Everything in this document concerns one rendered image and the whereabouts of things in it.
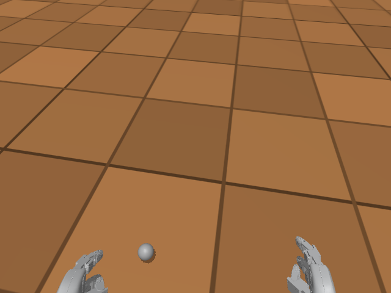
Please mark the ball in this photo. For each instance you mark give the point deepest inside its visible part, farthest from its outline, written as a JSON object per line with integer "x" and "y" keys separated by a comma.
{"x": 145, "y": 251}

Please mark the right robot hand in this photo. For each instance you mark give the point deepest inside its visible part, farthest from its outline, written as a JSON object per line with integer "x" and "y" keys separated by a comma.
{"x": 317, "y": 275}

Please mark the left robot hand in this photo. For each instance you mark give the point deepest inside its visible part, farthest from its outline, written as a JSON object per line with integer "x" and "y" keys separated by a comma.
{"x": 75, "y": 281}

